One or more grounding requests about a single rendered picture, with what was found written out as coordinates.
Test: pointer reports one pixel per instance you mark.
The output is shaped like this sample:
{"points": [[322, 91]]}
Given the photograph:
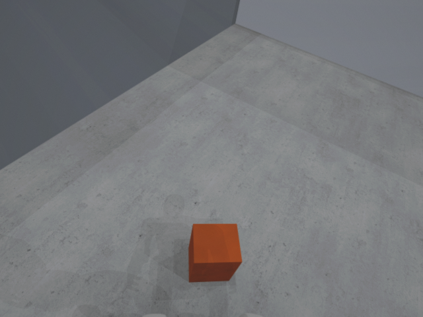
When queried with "carton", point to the carton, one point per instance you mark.
{"points": [[214, 252]]}

